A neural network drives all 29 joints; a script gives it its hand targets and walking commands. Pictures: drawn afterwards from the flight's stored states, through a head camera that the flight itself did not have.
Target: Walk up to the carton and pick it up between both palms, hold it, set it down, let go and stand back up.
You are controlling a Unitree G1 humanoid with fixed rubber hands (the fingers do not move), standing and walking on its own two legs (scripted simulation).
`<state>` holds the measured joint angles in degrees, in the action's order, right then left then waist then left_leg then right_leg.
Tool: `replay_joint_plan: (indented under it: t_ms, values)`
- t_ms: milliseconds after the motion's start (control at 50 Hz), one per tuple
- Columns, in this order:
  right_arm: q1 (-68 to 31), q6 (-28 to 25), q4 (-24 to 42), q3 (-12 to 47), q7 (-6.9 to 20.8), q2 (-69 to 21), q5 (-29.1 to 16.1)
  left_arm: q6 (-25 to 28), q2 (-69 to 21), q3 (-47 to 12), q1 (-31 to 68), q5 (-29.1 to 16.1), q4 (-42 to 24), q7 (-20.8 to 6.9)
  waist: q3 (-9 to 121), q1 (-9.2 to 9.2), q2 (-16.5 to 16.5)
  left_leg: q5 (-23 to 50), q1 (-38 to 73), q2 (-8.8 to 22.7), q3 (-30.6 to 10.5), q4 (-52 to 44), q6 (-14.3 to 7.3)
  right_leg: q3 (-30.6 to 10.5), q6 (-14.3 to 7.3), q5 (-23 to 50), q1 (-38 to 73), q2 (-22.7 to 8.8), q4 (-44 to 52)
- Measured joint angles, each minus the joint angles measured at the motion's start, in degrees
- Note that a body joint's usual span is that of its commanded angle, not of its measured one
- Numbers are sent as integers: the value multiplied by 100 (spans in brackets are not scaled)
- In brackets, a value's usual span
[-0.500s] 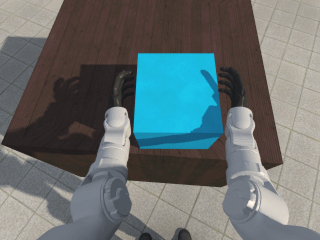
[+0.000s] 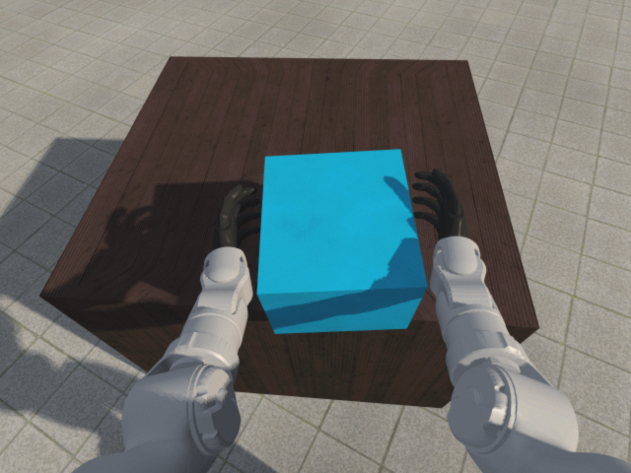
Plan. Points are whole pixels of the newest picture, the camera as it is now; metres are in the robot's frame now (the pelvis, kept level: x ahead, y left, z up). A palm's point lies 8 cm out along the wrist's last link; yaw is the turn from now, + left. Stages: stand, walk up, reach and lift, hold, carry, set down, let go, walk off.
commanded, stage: reach and lift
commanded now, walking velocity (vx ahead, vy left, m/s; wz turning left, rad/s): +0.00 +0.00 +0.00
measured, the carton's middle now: (336, 243) +0.45 -0.04 -0.02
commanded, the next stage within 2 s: none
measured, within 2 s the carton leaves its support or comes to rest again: neither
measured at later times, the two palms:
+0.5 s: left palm (198, 251) +0.39 +0.14 +0.07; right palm (445, 220) +0.38 -0.16 +0.10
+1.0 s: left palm (184, 253) +0.37 +0.14 +0.11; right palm (444, 250) +0.35 -0.15 +0.10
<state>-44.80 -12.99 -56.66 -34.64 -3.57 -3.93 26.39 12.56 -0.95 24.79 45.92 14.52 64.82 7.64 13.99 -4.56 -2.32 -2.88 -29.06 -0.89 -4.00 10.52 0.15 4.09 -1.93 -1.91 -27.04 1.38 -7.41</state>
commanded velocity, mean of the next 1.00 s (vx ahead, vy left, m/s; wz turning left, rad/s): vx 0.00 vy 0.00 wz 0.00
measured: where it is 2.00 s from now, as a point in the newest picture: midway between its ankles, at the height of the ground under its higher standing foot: outside the picture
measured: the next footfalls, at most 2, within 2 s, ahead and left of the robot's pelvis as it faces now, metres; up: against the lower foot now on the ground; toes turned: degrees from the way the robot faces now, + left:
none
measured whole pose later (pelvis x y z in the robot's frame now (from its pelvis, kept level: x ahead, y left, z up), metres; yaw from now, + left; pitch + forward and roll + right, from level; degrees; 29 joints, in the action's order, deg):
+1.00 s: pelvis +0.00 +0.01 +0.01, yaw +1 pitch +0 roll -1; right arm -26.1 1.1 -33.8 -8.0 -9.9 -2.1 0.1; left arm -14.6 -6.1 15.1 27.7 16.5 22.7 3.4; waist 1.1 -4.7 1.6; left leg -8.3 -6.5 -1.4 -4.2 14.8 -0.9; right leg 4.1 -0.7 -5.6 -2.1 0.9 -7.7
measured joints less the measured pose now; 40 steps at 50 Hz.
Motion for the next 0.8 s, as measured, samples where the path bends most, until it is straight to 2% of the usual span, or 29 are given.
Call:
replay_joint_plan:
  t_ms: [120,220,320,400,480,620,700,800]
  values:
    - [-247,428,52,134,-69,10,-84,-170,200,-7,286,-212,265,-95,-69,44,55,-12,423,23,31,53,15,-24,-20,-45,372,18,-139]
    - [-587,904,96,137,-29,54,-69,-487,365,202,557,5,318,-403,-367,78,113,-47,873,27,30,123,24,-13,-28,-112,802,18,-260]
    - [-700,1323,281,56,85,25,-34,-940,377,371,574,277,-5,-749,-803,95,182,-69,1253,10,-17,180,29,49,-30,-172,1193,-2,-340]
    - [-543,1458,554,36,163,-87,-23,-1153,293,353,376,286,-379,-871,-1044,69,225,-63,1360,-11,-77,199,26,125,-24,-185,1337,-24,-338]
    - [-293,1371,780,66,176,-213,-26,-1203,182,190,82,210,-756,-805,-1078,16,264,-36,1307,-33,-121,160,19,184,-17,-174,1309,-47,-289]
    - [119,1076,967,359,49,-299,-227,-1176,12,-89,-333,84,-1282,-509,-798,-69,286,-130,1156,-37,-70,164,-12,150,11,-207,1187,-52,-204]
    - [416,950,1039,780,-98,-219,-608,-1232,-128,-180,-549,186,-1638,-372,-627,-63,274,-253,1272,-27,10,172,-42,73,36,-254,1321,-42,-123]
    - [857,954,1171,1493,-342,-44,-1372,-1603,-302,-334,-869,262,-2297,-351,-736,-72,243,-431,1634,-13,45,256,-75,17,76,-308,1745,-23,-52]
